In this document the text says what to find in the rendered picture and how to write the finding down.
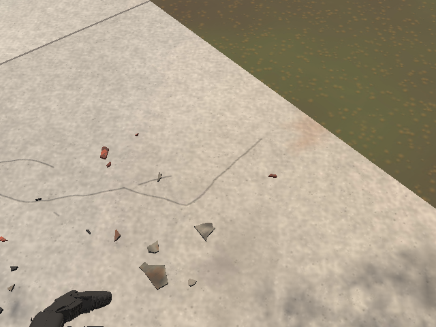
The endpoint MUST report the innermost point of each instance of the left robot hand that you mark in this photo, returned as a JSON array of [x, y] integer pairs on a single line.
[[69, 306]]

